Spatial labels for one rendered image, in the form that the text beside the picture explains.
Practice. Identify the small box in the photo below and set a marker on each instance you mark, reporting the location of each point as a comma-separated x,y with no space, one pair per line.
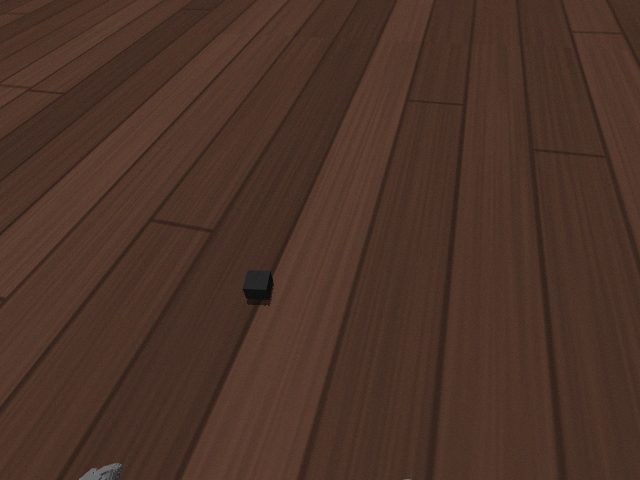
258,285

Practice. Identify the left robot hand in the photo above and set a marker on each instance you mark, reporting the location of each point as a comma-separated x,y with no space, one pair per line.
109,472

